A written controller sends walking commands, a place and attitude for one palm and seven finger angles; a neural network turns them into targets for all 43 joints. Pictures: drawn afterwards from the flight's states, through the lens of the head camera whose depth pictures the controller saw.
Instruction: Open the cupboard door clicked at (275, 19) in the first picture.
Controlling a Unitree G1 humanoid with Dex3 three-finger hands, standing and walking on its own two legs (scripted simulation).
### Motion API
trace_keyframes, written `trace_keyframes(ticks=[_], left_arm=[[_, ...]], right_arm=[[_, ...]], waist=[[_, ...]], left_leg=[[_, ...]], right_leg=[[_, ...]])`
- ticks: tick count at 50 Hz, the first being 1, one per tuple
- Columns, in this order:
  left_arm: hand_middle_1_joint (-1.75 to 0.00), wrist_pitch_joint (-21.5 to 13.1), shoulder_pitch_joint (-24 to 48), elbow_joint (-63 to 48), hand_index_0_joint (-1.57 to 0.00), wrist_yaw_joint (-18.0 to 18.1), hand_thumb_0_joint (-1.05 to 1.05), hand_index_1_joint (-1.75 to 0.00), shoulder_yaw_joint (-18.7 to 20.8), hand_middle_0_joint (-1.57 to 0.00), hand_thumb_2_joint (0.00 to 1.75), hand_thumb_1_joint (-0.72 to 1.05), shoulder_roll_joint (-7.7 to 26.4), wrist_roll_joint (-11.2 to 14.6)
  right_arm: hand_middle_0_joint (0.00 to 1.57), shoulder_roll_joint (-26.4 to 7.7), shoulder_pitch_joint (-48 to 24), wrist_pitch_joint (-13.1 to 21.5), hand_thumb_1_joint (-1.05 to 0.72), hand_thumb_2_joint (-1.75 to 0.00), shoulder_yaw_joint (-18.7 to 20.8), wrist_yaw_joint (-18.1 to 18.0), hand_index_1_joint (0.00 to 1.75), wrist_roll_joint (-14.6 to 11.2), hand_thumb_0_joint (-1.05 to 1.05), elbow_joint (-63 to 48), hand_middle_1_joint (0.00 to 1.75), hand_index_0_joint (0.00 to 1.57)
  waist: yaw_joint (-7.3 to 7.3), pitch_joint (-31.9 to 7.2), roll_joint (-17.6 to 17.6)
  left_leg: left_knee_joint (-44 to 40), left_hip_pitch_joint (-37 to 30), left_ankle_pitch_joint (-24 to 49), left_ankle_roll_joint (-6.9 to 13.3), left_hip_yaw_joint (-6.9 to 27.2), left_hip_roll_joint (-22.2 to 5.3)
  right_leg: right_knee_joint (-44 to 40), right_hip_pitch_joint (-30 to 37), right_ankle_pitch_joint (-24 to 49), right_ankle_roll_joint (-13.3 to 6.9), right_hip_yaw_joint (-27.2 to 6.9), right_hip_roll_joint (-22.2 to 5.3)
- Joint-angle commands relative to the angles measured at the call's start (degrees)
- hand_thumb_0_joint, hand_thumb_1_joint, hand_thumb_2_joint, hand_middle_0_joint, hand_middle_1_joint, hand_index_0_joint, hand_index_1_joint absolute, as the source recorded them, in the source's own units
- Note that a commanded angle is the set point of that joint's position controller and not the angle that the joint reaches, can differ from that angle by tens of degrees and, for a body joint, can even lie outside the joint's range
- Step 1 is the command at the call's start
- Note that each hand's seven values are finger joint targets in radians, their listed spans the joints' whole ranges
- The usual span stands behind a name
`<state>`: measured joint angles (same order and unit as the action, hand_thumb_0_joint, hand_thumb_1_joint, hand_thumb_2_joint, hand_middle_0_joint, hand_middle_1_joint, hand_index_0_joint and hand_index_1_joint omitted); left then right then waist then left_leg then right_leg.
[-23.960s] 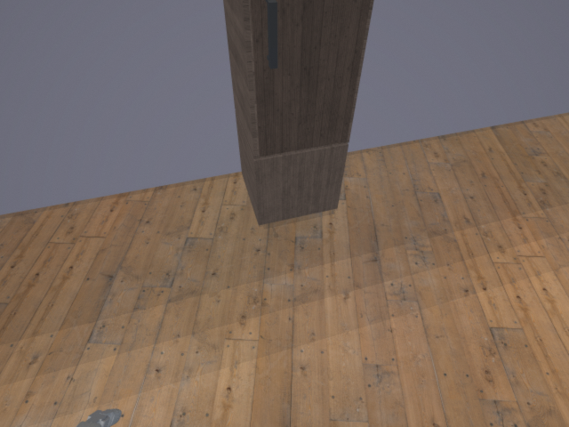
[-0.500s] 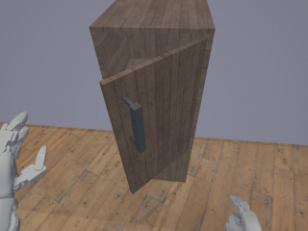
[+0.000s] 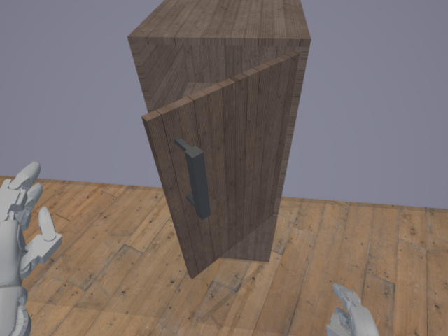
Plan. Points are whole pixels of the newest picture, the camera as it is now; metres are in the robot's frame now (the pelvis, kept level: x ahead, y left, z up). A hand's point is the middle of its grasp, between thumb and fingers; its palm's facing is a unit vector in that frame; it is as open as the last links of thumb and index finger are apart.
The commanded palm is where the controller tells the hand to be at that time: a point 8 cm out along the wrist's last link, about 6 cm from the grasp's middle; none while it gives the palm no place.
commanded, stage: step back with the hand held close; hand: left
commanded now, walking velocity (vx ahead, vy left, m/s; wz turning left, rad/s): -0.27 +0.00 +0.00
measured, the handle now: (192, 180) +0.36 +0.11 +0.10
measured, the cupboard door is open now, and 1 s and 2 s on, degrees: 47 47 47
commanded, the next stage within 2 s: stop stepping back and stand still in 1.12 s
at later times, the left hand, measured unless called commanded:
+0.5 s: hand (16, 272) +0.15 +0.29 +0.15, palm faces +0.37 -0.79 -0.50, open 7.4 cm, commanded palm +0.08 +0.33 +0.17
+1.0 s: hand out of the picture +0.06 +0.32 +0.18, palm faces +0.47 -0.75 -0.45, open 7.4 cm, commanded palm -0.01 +0.34 +0.17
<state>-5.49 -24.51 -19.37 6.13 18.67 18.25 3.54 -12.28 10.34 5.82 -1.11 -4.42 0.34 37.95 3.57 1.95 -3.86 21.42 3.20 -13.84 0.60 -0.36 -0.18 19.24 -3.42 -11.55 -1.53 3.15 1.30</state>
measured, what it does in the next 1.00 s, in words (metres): walks backwards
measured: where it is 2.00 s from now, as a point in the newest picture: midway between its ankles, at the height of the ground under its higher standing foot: outside the picture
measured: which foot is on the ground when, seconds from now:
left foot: down 0.00-1.00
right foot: down 0.00-0.82, up 0.84-1.00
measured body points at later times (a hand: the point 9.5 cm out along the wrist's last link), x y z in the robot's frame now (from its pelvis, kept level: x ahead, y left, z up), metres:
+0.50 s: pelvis -0.06 +0.03 -0.01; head -0.03 +0.04 +0.44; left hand +0.12 +0.33 +0.17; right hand +0.13 -0.21 -0.08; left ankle -0.02 +0.11 -0.75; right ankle -0.01 -0.10 -0.75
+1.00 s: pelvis -0.14 +0.04 -0.01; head -0.12 +0.08 +0.44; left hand +0.03 +0.36 +0.20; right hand +0.01 -0.18 -0.09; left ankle -0.02 +0.11 -0.75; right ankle -0.24 -0.11 -0.67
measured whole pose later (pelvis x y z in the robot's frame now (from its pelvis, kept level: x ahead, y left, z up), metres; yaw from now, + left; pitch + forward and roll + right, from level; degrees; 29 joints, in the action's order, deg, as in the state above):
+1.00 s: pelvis -0.14 +0.04 -0.01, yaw +1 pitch +2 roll -6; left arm -13.4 -30.5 -34.2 9.6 29.0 26.3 2.2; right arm -9.0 13.4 6.7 0.2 -3.2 0.8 36.1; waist -0.3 0.3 -0.6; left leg 27.5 27.6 -2.7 3.7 0.5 -2.1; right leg 59.0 -20.9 -28.2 0.9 0.3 4.2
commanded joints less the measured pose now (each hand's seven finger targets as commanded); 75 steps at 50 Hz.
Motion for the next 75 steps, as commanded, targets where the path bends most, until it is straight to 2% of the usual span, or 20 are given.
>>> trace_keyframes(ticks=[1,17,24,29,34,36,39,41,42,45,53,56,58,61,63,64,65,68,73,75], left_arm=[[-0.30,-6.17,1.93,-13.38,-0.20,0.97,0.00,-0.30,11.21,-0.20,0.90,0.90,14.55,-0.15],[-0.30,-6.17,-7.45,-22.59,-0.20,2.50,0.00,-0.30,13.17,-0.20,0.90,0.90,16.89,-0.25],[-0.30,-7.67,-7.29,-22.69,-0.20,2.75,0.00,-0.30,13.60,-0.20,0.90,0.90,15.26,-1.54],[-0.30,-8.83,-4.56,-19.92,-0.20,2.63,0.00,-0.30,13.61,-0.20,0.90,0.90,14.24,-2.83],[-0.30,-9.73,-1.21,-22.14,-0.20,3.19,0.00,-0.30,11.84,-0.20,0.90,0.90,14.67,-2.44],[-0.30,-9.94,-1.09,-23.16,-0.20,3.90,0.00,-0.30,11.41,-0.20,0.90,0.90,15.00,-2.01],[-0.30,-10.09,-1.80,-25.37,-0.20,4.41,0.00,-0.30,13.17,-0.20,0.90,0.90,16.51,-1.60],[-0.30,-11.08,-2.21,-28.37,-0.20,4.53,0.00,-0.30,15.31,-0.20,0.90,0.90,16.47,-2.28],[-0.30,-11.23,-0.32,-28.26,-0.20,4.78,0.00,-0.30,17.14,-0.20,0.90,0.90,19.10,-3.47],[-0.30,-11.69,-3.07,-26.60,-0.20,4.39,0.00,-0.30,17.19,-0.20,0.90,0.90,18.06,-2.27],[-0.30,-10.02,-4.42,-23.45,-0.20,3.14,0.00,-0.30,9.61,-0.20,0.90,0.90,12.90,0.65],[-0.30,-11.52,-3.29,-24.17,-0.20,2.57,0.00,-0.30,12.56,-0.20,0.90,0.90,18.19,1.04],[-0.30,-12.61,-3.18,-26.03,-0.20,2.92,0.00,-0.30,16.37,-0.20,0.90,0.90,22.30,1.69],[-0.30,-11.43,-0.50,-24.62,-0.20,1.61,0.00,-0.30,15.24,-0.20,0.90,0.90,20.40,0.16],[-0.30,-8.21,-3.26,-23.90,-0.20,1.21,0.00,-0.30,14.34,-0.20,0.90,0.90,18.27,1.58],[-0.30,-7.91,-5.12,-24.83,-0.20,1.23,0.00,-0.30,15.39,-0.20,0.90,0.90,18.71,1.68],[-0.30,-8.38,-5.05,-25.50,-0.20,1.14,0.00,-0.30,14.74,-0.20,0.90,0.90,18.51,1.16],[-0.30,-8.54,-5.97,-21.68,-0.20,2.37,0.00,-0.30,16.23,-0.20,0.90,0.90,18.85,1.14],[-0.30,-7.57,-14.67,-23.09,-0.20,2.54,0.00,-0.30,14.36,-0.20,0.90,0.90,15.84,-0.05],[-0.30,-7.02,-14.70,-23.54,-0.20,2.30,0.00,-0.30,13.71,-0.20,0.90,0.90,17.01,-0.73]], right_arm=[[0.20,-6.54,-6.80,1.07,-0.90,-0.90,2.43,-0.26,0.30,-0.56,0.00,-10.99,0.30,0.20],[0.20,-7.57,-6.65,-3.71,-0.90,-0.90,4.36,-1.24,0.30,-1.25,0.00,-15.42,0.30,0.20],[0.20,-8.44,-5.65,-2.31,-0.90,-0.90,4.17,-1.02,0.30,-0.64,0.00,-16.57,0.30,0.20],[0.20,-8.66,-4.22,-1.00,-0.90,-0.90,4.37,-0.75,0.30,-0.73,0.00,-16.49,0.30,0.20],[0.20,-7.93,-2.57,-0.18,-0.90,-0.90,4.42,-0.26,0.30,-0.46,0.00,-14.78,0.30,0.20],[0.20,-7.04,-2.44,-0.21,-0.90,-0.90,3.82,-0.19,0.30,-0.34,0.00,-13.32,0.30,0.20],[0.20,-7.58,-3.56,-0.17,-0.90,-0.90,3.42,-0.97,0.30,-0.35,0.00,-13.91,0.30,0.20],[0.20,-9.12,-4.56,0.88,-0.90,-0.90,3.71,-1.41,0.30,0.26,0.00,-15.15,0.30,0.20],[0.20,-7.39,-4.36,1.67,-0.90,-0.90,4.13,-1.49,0.30,0.79,0.00,-14.68,0.30,0.20],[0.20,-7.11,-4.01,3.93,-0.90,-0.90,5.55,0.10,0.30,0.26,0.00,-12.39,0.30,0.20],[0.20,-6.71,-3.04,5.01,-0.90,-0.90,4.21,1.24,0.30,0.53,0.00,-8.32,0.30,0.20],[0.20,-5.80,-2.80,3.31,-0.90,-0.90,3.88,1.29,0.30,0.12,0.00,-7.27,0.30,0.20],[0.20,-4.49,-8.02,3.39,-0.90,-0.90,2.25,0.39,0.30,0.15,0.00,-9.18,0.30,0.20],[0.20,-5.09,-8.14,3.92,-0.90,-0.90,2.49,-0.79,0.30,-0.92,0.00,-10.14,0.30,0.20],[0.20,-5.22,-6.16,3.14,-0.90,-0.90,2.25,-1.92,0.30,-1.44,0.00,-10.30,0.30,0.20],[0.20,-7.27,-6.00,3.71,-0.90,-0.90,3.09,-1.53,0.30,-0.92,0.00,-10.48,0.30,0.20],[0.20,-7.11,-4.23,4.76,-0.90,-0.90,3.34,-0.57,0.30,-0.12,0.00,-10.20,0.30,0.20],[0.20,-6.12,-4.36,6.11,-0.90,-0.90,2.67,0.05,0.30,-0.03,0.00,-9.79,0.30,0.20],[0.20,-6.16,-4.69,3.49,-0.90,-0.90,3.22,0.53,0.30,0.53,0.00,-12.43,0.30,0.20],[0.20,-5.32,-3.44,1.97,-0.90,-0.90,3.87,0.59,0.30,-0.05,0.00,-11.83,0.30,0.20]], waist=[[-2.16,-2.41,4.39],[-2.79,-13.09,0.78],[-2.66,-7.24,-5.28],[-3.53,-4.16,-1.06],[-4.41,-3.62,9.67],[-4.60,-5.65,11.90],[-4.66,-4.60,2.66],[-3.99,-4.63,-19.08],[-4.15,-4.39,-20.40],[-2.97,-9.46,-4.61],[-3.66,-12.23,-12.40],[-3.19,-14.71,3.77],[-1.21,-10.61,11.50],[-2.42,-11.74,19.34],[-5.67,-15.07,5.05],[-4.07,-17.66,-10.89],[-3.47,-18.18,-16.25],[-3.10,-10.17,-5.00],[-2.81,-6.68,-13.76],[-3.65,-6.01,8.76]], left_leg=[[1.67,5.80,9.50,1.80,2.84,-0.99],[3.93,11.05,20.74,0.98,4.34,-4.28],[-4.58,30.57,-2.74,4.15,9.32,-9.04],[-3.52,40.74,-20.65,5.61,10.07,-8.71],[18.27,21.64,-16.38,1.31,4.05,-0.86],[25.03,12.58,-11.32,0.23,2.03,0.07],[10.62,15.08,-14.25,1.44,6.84,-3.01],[-14.03,37.28,-34.38,6.85,25.52,-16.38],[-19.91,42.77,-34.19,9.33,31.07,-20.65],[-10.70,26.34,-18.80,7.41,19.61,-16.77],[-14.17,9.66,-5.33,-0.59,9.32,-10.60],[7.08,1.14,8.61,-3.00,2.32,-6.05],[25.19,12.82,-7.45,-2.45,0.52,-0.28],[22.34,20.09,-2.53,-1.88,-1.18,1.36],[8.75,1.24,27.90,-0.02,-0.90,1.59],[2.85,-5.17,43.75,4.33,11.18,-6.90],[-1.98,-4.84,42.54,7.80,20.25,-13.94],[-15.18,13.25,-12.86,5.48,22.34,-13.79],[-13.13,33.12,-22.90,-2.43,4.70,-4.06],[21.26,20.82,-12.12,-2.97,-1.75,3.48]], right_leg=[[-4.57,-4.36,10.76,0.55,-5.70,-5.64],[7.29,-2.46,21.46,0.99,-4.08,-6.17],[17.11,2.65,5.66,2.06,-3.55,-2.52],[18.48,4.52,3.53,1.88,-5.99,-3.03],[-1.50,-21.90,-20.20,-3.22,-16.62,-12.88],[-3.74,-29.23,-20.99,-4.35,-14.38,-16.07],[4.69,-27.90,-18.66,-0.99,-7.48,-9.61],[33.93,-9.94,-13.53,2.85,-1.95,1.72],[51.10,-7.18,-14.29,2.87,-4.83,3.32],[51.94,-15.26,-16.60,2.46,-6.03,2.79],[10.13,-8.63,-20.24,-0.29,1.75,3.68],[-7.39,-14.02,-4.02,-5.10,-9.28,-8.03],[-4.80,-15.46,21.76,-6.72,-13.35,-18.89],[6.80,-2.41,48.28,-3.33,-4.16,-14.03],[19.85,-10.22,34.67,2.59,2.57,-5.71],[28.60,-15.09,5.96,4.19,2.21,1.13],[35.91,-17.16,-22.24,2.96,-3.50,3.25],[31.55,-11.84,-21.97,1.30,-4.78,1.26],[11.16,8.13,-17.61,-1.13,3.84,3.68],[-8.41,-14.34,-24.10,-4.62,-12.85,-12.32]])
